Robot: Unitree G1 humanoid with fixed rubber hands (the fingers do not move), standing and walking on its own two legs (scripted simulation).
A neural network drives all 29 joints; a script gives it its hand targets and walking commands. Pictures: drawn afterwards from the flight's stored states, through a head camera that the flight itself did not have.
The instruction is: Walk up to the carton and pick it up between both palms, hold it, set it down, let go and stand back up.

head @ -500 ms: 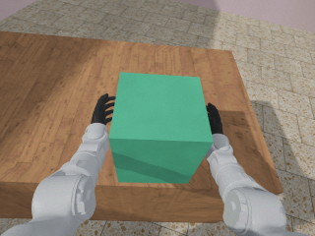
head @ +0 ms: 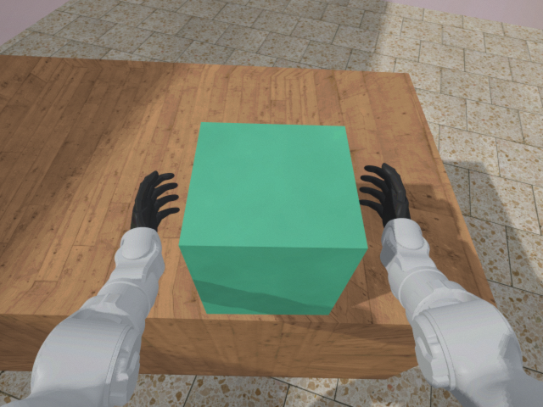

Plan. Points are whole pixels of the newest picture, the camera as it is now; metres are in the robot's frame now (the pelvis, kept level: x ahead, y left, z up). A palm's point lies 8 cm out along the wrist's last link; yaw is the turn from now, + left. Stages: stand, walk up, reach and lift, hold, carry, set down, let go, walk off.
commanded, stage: set down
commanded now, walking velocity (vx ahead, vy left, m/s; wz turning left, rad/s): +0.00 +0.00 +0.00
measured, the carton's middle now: (270, 227) +0.40 +0.02 +0.01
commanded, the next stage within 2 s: none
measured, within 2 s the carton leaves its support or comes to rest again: neither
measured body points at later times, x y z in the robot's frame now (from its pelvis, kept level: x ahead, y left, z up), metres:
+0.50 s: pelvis -0.03 +0.01 +0.00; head +0.03 +0.01 +0.44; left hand +0.32 +0.23 +0.01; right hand +0.34 -0.17 +0.00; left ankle -0.02 +0.12 -0.73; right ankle -0.03 -0.13 -0.73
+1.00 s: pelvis -0.06 +0.00 +0.00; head -0.03 +0.02 +0.45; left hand +0.24 +0.22 +0.01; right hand +0.27 -0.18 +0.01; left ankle -0.02 +0.12 -0.74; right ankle -0.03 -0.13 -0.73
